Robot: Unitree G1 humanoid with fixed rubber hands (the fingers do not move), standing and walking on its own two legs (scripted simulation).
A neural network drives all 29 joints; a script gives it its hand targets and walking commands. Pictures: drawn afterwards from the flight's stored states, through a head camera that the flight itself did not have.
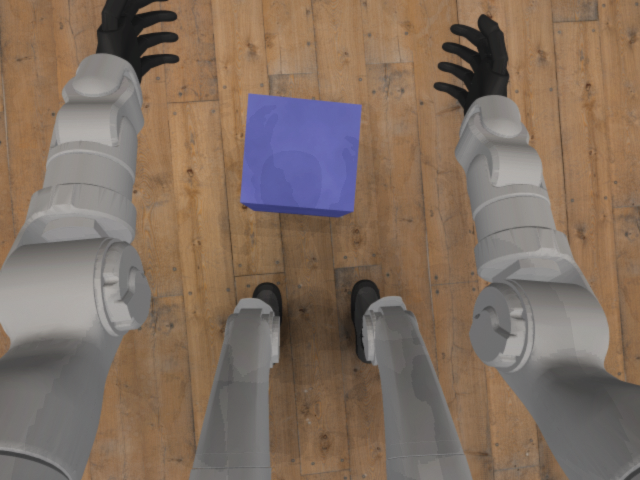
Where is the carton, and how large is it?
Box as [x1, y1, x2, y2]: [240, 93, 361, 217]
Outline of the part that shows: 248,93 240,202 253,210 337,217 353,211 361,105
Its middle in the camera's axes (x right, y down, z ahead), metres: -0.04 -0.15 +0.84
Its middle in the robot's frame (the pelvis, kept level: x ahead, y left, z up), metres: +0.50 +0.02 -0.52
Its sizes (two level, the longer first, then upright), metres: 0.210 0.200 0.250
